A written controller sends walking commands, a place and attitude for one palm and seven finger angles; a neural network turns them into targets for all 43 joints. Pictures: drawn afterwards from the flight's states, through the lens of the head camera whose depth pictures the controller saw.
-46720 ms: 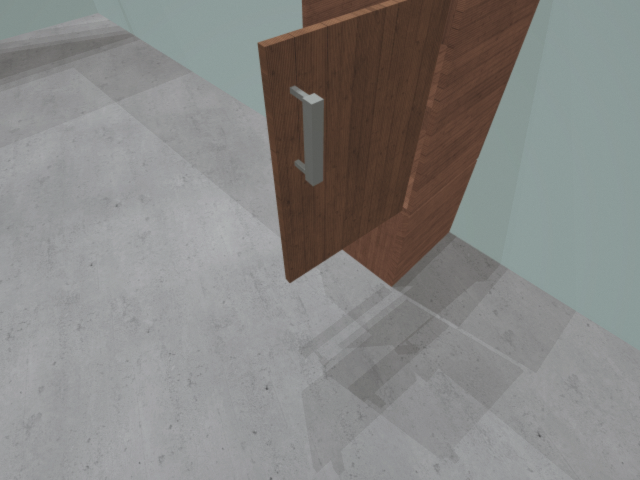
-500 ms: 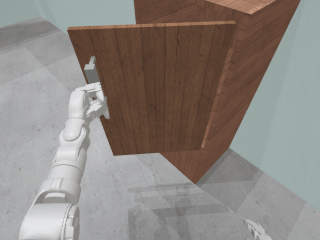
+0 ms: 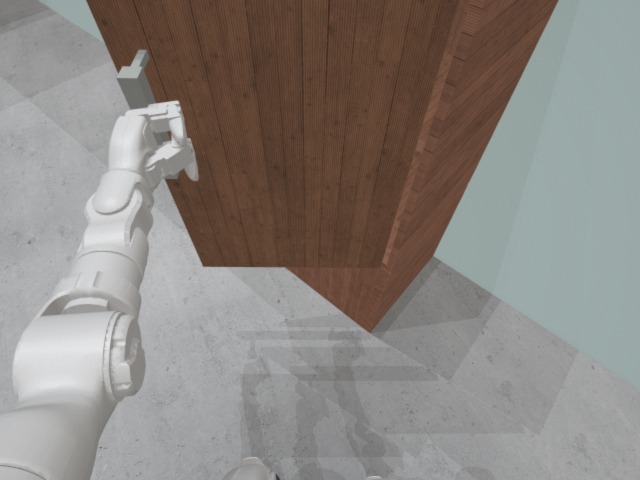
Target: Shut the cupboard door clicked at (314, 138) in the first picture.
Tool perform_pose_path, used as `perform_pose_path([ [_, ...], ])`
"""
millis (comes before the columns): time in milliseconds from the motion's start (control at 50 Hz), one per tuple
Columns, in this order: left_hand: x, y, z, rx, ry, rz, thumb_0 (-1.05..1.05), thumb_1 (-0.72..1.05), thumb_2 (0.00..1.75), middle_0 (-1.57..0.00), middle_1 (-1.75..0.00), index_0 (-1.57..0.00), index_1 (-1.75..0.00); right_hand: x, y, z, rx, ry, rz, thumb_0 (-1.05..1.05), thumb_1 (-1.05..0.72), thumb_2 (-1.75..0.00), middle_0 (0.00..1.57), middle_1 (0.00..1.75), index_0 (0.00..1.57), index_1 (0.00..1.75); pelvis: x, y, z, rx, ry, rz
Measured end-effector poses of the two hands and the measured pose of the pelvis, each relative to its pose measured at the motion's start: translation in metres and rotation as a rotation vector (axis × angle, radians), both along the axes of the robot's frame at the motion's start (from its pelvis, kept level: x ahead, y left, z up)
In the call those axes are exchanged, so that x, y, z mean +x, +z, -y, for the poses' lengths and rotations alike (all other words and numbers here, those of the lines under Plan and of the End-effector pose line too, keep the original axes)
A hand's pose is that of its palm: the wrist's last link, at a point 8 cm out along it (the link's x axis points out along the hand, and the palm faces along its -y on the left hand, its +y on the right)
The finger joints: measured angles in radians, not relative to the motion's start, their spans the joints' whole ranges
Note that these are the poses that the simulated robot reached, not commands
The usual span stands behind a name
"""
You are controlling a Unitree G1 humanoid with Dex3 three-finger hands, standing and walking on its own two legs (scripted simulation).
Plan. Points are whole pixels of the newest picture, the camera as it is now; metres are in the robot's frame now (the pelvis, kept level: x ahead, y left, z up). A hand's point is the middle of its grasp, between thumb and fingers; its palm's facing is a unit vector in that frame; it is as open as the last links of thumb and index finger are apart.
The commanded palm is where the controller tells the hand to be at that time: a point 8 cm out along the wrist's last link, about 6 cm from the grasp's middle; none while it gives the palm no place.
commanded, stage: push the door shut along its arc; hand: left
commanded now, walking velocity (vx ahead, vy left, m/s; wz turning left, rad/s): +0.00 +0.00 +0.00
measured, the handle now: (157, 118) +0.56 +0.20 +0.13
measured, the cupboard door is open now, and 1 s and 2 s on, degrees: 41 29 21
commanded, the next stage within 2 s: pull the fist back off the door in 1.22 s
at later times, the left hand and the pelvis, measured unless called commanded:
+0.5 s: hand (211, 121) +0.54 +0.12 +0.14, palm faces -0.17 -0.98 -0.01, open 3.1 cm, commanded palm +0.54 +0.16 +0.13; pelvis +0.01 +0.00 -0.01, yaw +0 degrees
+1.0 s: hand (239, 94) +0.59 +0.08 +0.14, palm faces -0.27 -0.96 +0.00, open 3.1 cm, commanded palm +0.60 +0.12 +0.13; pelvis +0.01 +0.00 -0.02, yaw -1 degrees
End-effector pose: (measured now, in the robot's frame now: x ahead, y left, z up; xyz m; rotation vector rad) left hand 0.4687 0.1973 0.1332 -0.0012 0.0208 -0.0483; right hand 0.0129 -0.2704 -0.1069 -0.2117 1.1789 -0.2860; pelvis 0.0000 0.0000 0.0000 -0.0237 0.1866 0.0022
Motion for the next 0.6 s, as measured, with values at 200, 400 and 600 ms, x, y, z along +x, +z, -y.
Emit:
perform_pose_path([
  [200,0.027,0.001,0.008,-0.003,-0.052,0.005,0.02,0.90,0.90,-1.30,-1.50,-1.30,-1.50,-0.028,0.000,-0.002,-0.008,-0.052,-0.069,0.00,-0.91,-0.90,0.20,0.30,0.20,0.30,0.004,-0.004,-0.002,-0.006,-0.013,-0.048],
  [400,0.046,0.004,0.016,0.001,-0.091,-0.011,0.01,0.90,0.90,-1.30,-1.50,-1.30,-1.50,-0.029,-0.003,-0.007,0.004,-0.059,-0.085,0.00,-0.91,-0.90,0.20,0.30,0.20,0.30,0.007,-0.008,-0.003,-0.012,-0.011,-0.078],
  [600,0.071,0.008,0.033,-0.004,-0.158,-0.024,0.01,0.90,0.90,-1.30,-1.50,-1.30,-1.50,-0.034,-0.004,-0.004,-0.017,-0.060,-0.114,0.00,-0.91,-0.90,0.20,0.30,0.20,0.30,0.006,-0.014,-0.002,-0.019,-0.004,-0.121],
])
